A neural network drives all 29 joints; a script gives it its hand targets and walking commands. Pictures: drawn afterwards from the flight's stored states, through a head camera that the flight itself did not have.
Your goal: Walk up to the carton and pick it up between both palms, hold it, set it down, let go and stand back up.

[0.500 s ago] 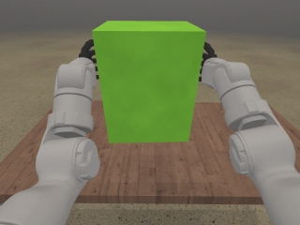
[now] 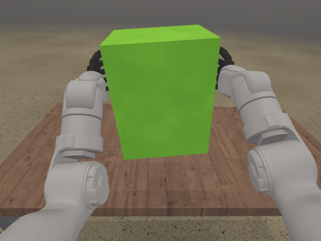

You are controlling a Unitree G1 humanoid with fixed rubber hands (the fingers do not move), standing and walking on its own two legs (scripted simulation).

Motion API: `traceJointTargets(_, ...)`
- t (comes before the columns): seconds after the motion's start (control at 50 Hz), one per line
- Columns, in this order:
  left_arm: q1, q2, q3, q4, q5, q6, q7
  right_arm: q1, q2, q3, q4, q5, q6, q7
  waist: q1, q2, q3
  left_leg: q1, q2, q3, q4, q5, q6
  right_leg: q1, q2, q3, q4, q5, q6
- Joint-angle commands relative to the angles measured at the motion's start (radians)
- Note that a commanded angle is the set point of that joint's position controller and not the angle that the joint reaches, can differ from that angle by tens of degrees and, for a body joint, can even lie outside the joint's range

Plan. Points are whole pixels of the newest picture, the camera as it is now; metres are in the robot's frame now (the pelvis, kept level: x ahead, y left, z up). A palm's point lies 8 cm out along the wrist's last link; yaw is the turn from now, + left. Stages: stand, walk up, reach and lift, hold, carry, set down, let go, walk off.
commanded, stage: hold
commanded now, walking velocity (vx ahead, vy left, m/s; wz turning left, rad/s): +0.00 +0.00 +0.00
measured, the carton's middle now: (161, 92) +0.38 -0.02 +0.28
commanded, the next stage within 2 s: none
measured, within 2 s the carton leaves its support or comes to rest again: neither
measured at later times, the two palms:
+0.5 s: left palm (94, 78) +0.37 +0.13 +0.32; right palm (224, 78) +0.36 -0.17 +0.32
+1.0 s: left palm (93, 78) +0.38 +0.13 +0.32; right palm (224, 74) +0.36 -0.16 +0.33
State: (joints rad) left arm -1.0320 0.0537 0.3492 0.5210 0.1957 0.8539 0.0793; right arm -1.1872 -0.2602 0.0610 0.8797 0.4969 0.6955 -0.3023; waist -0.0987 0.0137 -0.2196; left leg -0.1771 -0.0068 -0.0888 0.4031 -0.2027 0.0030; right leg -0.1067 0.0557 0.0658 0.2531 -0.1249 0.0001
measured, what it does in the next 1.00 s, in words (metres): stands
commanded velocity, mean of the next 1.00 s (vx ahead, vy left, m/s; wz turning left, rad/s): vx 0.00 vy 0.00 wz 0.00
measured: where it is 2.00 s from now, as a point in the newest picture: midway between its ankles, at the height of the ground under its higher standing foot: outside the picture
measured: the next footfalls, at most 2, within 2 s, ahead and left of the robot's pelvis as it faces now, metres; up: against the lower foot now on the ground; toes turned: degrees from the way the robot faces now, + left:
none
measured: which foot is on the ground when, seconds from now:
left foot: down 0.00-1.00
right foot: down 0.00-1.00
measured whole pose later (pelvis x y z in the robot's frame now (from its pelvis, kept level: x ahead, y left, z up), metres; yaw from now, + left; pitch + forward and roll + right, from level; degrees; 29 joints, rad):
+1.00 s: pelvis +0.01 +0.00 +0.00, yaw +0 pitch -2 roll -2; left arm -1.03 0.05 0.36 0.52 0.22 0.87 0.06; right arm -1.18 -0.25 0.07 0.89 0.51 0.70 -0.31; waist -0.10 0.01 -0.23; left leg -0.15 -0.01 -0.09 0.40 -0.22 0.00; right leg -0.07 0.06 0.07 0.25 -0.14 0.00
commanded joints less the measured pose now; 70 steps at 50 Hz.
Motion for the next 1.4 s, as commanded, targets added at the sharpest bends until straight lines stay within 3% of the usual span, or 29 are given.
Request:
traceJointTargets(0.0, -0.831, -0.608, -0.331, -0.16, -0.185, -0.077, -0.128, -0.774, 0.74, 0.14, -0.317, 0.158, -0.032, 0.163, 0.02, 0.033, -0.363, 0.121, -0.004, 0.006, -0.046, 0.214, -0.055, 0.11, 0.039, -0.019, 0.001, 0.127, 0.015)
traceJointTargets(0.02, -0.821, -0.6, -0.323, -0.129, -0.179, -0.072, -0.132, -0.762, 0.728, 0.12, -0.292, 0.143, -0.03, 0.163, 0.004, 0.019, -0.324, 0.104, -0.005, 0.01, -0.054, 0.188, -0.053, 0.096, 0.033, -0.015, -0.009, 0.12, 0.014)
traceJointTargets(0.08, -0.813, -0.591, -0.307, -0.124, -0.17, -0.07, -0.142, -0.77, 0.733, 0.144, -0.294, 0.153, -0.035, 0.162, 0.027, 0.011, -0.325, 0.117, -0.005, 0.01, -0.047, 0.219, -0.056, 0.106, 0.032, -0.02, -0.007, 0.146, 0.017)
traceJointTargets(0.12, -0.781, -0.591, -0.318, -0.133, -0.166, -0.065, -0.15, -0.737, 0.718, 0.15, -0.298, 0.166, -0.029, 0.155, 0.004, 0.023, -0.336, 0.139, -0.011, 0.011, -0.035, 0.263, -0.064, 0.125, 0.031, -0.012, -0.004, 0.213, 0.019)
traceJointTargets(0.14, -0.77, -0.583, -0.305, -0.111, -0.159, -0.059, -0.156, -0.751, 0.714, 0.152, -0.316, 0.163, -0.028, 0.15, 0.012, 0.007, -0.323, 0.142, -0.014, 0.014, -0.03, 0.271, -0.063, 0.121, 0.03, -0.016, -0.007, 0.221, 0.022)
traceJointTargets(0.22, -0.742, -0.581, -0.292, -0.052, -0.148, -0.057, -0.178, -0.765, 0.696, 0.115, -0.315, 0.137, -0.035, 0.142, -0.01, 0.005, -0.252, 0.112, -0.017, 0.018, -0.047, 0.203, -0.059, 0.098, 0.022, -0.009, -0.027, 0.183, 0.02)
traceJointTargets(0.24, -0.743, -0.567, -0.279, -0.061, -0.142, -0.059, -0.181, -0.777, 0.715, 0.133, -0.339, 0.141, -0.038, 0.138, 0.009, -0.011, -0.258, 0.108, -0.024, 0.02, -0.04, 0.225, -0.052, 0.114, 0.019, -0.008, -0.024, 0.208, 0.027)
traceJointTargets(0.36, -0.757, -0.528, -0.253, -0.067, -0.139, -0.072, -0.19, -0.799, 0.763, 0.171, -0.387, 0.153, -0.043, 0.118, 0.028, -0.056, -0.29, 0.114, -0.036, 0.025, -0.03, 0.214, -0.029, 0.138, 0.002, -0.007, -0.015, 0.248, 0.053)
traceJointTargets(0.46, -0.794, -0.576, -0.316, -0.1, -0.178, -0.078, -0.184, -0.788, 0.753, 0.138, -0.392, 0.142, -0.046, 0.122, -0.012, 0.009, -0.328, 0.118, -0.031, 0.021, -0.03, 0.198, -0.046, 0.111, 0.005, -0.005, -0.018, 0.202, 0.037)
traceJointTargets(0.5, -0.82, -0.56, -0.286, -0.069, -0.167, -0.079, -0.182, -0.828, 0.76, 0.128, -0.381, 0.13, -0.048, 0.127, 0.013, -0.002, -0.319, 0.088, -0.034, 0.023, -0.044, 0.133, -0.035, 0.084, -0.003, -0.008, -0.026, 0.118, 0.04)
traceJointTargets(0.52, -0.806, -0.569, -0.289, -0.048, -0.161, -0.078, -0.182, -0.796, 0.745, 0.106, -0.339, 0.12, -0.044, 0.13, -0.008, 0.009, -0.271, 0.085, -0.025, 0.019, -0.056, 0.119, -0.037, 0.069, 0.001, -0.008, -0.028, 0.111, 0.032)
traceJointTargets(0.54, -0.795, -0.568, -0.287, -0.057, -0.162, -0.082, -0.18, -0.815, 0.767, 0.134, -0.381, 0.124, -0.053, 0.13, 0.016, -0.007, -0.321, 0.094, -0.025, 0.021, -0.046, 0.142, -0.029, 0.095, 0.002, -0.009, -0.023, 0.125, 0.035)
traceJointTargets(0.56, -0.792, -0.565, -0.295, -0.061, -0.165, -0.085, -0.178, -0.794, 0.759, 0.122, -0.359, 0.122, -0.047, 0.128, -0.001, 0.001, -0.318, 0.097, -0.023, 0.016, -0.046, 0.155, -0.035, 0.103, 0.002, -0.007, -0.018, 0.148, 0.034)
traceJointTargets(0.62, -0.796, -0.586, -0.307, -0.075, -0.184, -0.084, -0.174, -0.82, 0.76, 0.128, -0.401, 0.128, -0.05, 0.128, 0.009, 0.001, -0.362, 0.095, -0.029, 0.019, -0.035, 0.161, -0.039, 0.119, 0.006, -0.006, -0.012, 0.151, 0.033)
traceJointTargets(0.66, -0.796, -0.601, -0.33, -0.058, -0.187, -0.081, -0.172, -0.803, 0.732, 0.095, -0.359, 0.114, -0.047, 0.13, -0.021, 0.025, -0.309, 0.091, -0.021, 0.013, -0.048, 0.136, -0.052, 0.079, 0.012, -0.01, -0.017, 0.118, 0.024)
traceJointTargets(0.74, -0.788, -0.617, -0.34, -0.064, -0.187, -0.076, -0.171, -0.788, 0.703, 0.096, -0.331, 0.122, -0.045, 0.134, -0.031, 0.062, -0.304, 0.104, -0.016, 0.008, -0.045, 0.164, -0.069, 0.089, 0.022, -0.017, -0.016, 0.127, 0.012)
traceJointTargets(0.78, -0.777, -0.613, -0.34, -0.101, -0.188, -0.076, -0.17, -0.784, 0.717, 0.126, -0.359, 0.141, -0.045, 0.134, -0.016, 0.05, -0.349, 0.115, -0.017, 0.009, -0.034, 0.208, -0.069, 0.115, 0.026, -0.016, -0.005, 0.173, 0.015)
traceJointTargets(0.82, -0.767, -0.631, -0.36, -0.107, -0.188, -0.068, -0.169, -0.768, 0.688, 0.114, -0.354, 0.146, -0.041, 0.133, -0.028, 0.09, -0.323, 0.123, -0.011, 0.005, -0.027, 0.245, -0.088, 0.119, 0.027, -0.019, -0.001, 0.199, 0.009)
traceJointTargets(0.9, -0.783, -0.611, -0.343, -0.149, -0.173, -0.062, -0.166, -0.745, 0.685, 0.12, -0.311, 0.156, -0.033, 0.143, -0.02, 0.074, -0.294, 0.145, -0.004, 0.006, -0.033, 0.279, -0.088, 0.101, 0.037, -0.03, -0.003, 0.182, 0.009)
traceJointTargets(0.96, -0.827, -0.592, -0.319, -0.169, -0.167, -0.063, -0.156, -0.772, 0.72, 0.144, -0.315, 0.168, -0.028, 0.153, 0.013, 0.046, -0.299, 0.135, -0.01, 0.01, -0.03, 0.275, -0.074, 0.094, 0.035, -0.028, -0.003, 0.162, 0.018)
traceJointTargets(1.0, -0.815, -0.615, -0.341, -0.141, -0.17, -0.056, -0.154, -0.756, 0.708, 0.122, -0.305, 0.157, -0.027, 0.154, -0.006, 0.059, -0.282, 0.119, -0.001, 0.007, -0.041, 0.25, -0.077, 0.096, 0.037, -0.023, -0.007, 0.152, 0.008)
traceJointTargets(1.06, -0.837, -0.608, -0.333, -0.131, -0.176, -0.066, -0.151, -0.782, 0.736, 0.119, -0.308, 0.146, -0.029, 0.156, 0.003, 0.035, -0.294, 0.102, -0.005, 0.01, -0.051, 0.191, -0.063, 0.088, 0.029, -0.018, -0.012, 0.119, 0.013)
traceJointTargets(1.12, -0.785, -0.603, -0.304, -0.086, -0.165, -0.065, -0.148, -0.787, 0.732, 0.14, -0.327, 0.157, -0.037, 0.155, 0.021, 0.009, -0.306, 0.124, -0.009, 0.013, -0.039, 0.243, -0.054, 0.112, 0.032, -0.015, -0.01, 0.184, 0.018)
traceJointTargets(1.14, -0.776, -0.608, -0.312, -0.085, -0.167, -0.062, -0.155, -0.771, 0.713, 0.127, -0.321, 0.152, -0.036, 0.15, -0.001, 0.024, -0.307, 0.125, -0.01, 0.016, -0.039, 0.237, -0.062, 0.116, 0.03, -0.012, -0.013, 0.193, 0.018)
traceJointTargets(1.16, -0.741, -0.454, -0.137, 0.084, -0.045, -0.049, -0.169, -0.794, 0.734, 0.101, -0.209, 0.114, -0.023, 0.148, 0.105, -0.063, -0.144, 0.086, -0.02, 0.021, -0.062, 0.179, -0.017, 0.088, 0.033, -0.028, -0.029, 0.12, 0.035)
traceJointTargets(1.18, -0.72, -0.468, -0.148, 0.083, -0.053, -0.055, -0.187, -0.782, 0.721, 0.101, -0.225, 0.102, -0.027, 0.148, 0.06, -0.079, -0.181, 0.09, -0.019, 0.031, -0.07, 0.152, -0.011, 0.093, 0.026, -0.017, -0.028, 0.122, 0.034)
traceJointTargets(1.2, -0.744, -0.489, -0.163, 0.052, -0.074, -0.065, -0.197, -0.809, 0.735, 0.102, -0.256, 0.118, -0.038, 0.144, 0.091, -0.043, -0.236, 0.075, -0.024, 0.018, -0.066, 0.157, -0.014, 0.128, 0.017, -0.011, -0.024, 0.114, 0.029)
traceJointTargets(1.28, -0.815, -0.526, -0.259, -0.024, -0.15, -0.086, -0.192, -0.869, 0.739, 0.124, -0.381, 0.161, -0.057, 0.121, 0.022, -0.023, -0.37, 0.152, -0.042, 0.027, -0.002, 0.295, -0.037, 0.138, 0.021, -0.016, -0.002, 0.318, 0.054)
traceJointTargets(1.38, -0.787, -0.546, -0.281, -0.008, -0.166, -0.089, -0.208, -0.812, 0.708, 0.081, -0.354, 0.118, -0.05, 0.101, -0.03, 0.012, -0.304, 0.097, -0.041, 0.028, -0.037, 0.18, -0.048, 0.128, 0.002, -0.015, -0.019, 0.218, 0.043)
